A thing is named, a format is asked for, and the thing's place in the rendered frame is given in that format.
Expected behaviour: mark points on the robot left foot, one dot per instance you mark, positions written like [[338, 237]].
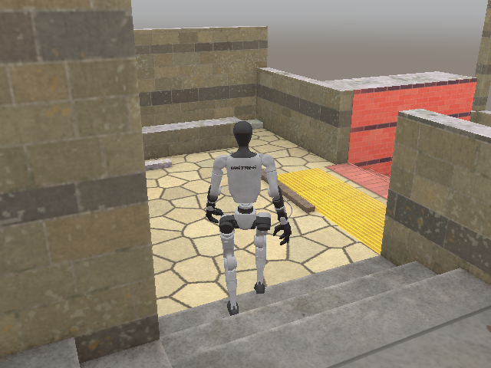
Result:
[[234, 311]]

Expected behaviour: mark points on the robot left hand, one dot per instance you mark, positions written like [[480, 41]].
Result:
[[216, 211]]

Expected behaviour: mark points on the left robot forearm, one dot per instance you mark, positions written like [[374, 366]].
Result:
[[211, 201]]

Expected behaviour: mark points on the robot right upper arm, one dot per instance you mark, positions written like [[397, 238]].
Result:
[[271, 174]]

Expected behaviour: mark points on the right robot forearm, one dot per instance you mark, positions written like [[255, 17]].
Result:
[[280, 208]]

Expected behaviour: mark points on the robot left upper arm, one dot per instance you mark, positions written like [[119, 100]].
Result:
[[217, 172]]

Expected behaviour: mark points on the robot right hand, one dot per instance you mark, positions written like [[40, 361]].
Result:
[[286, 234]]

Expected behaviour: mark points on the left robot thigh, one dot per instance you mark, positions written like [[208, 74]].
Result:
[[227, 230]]

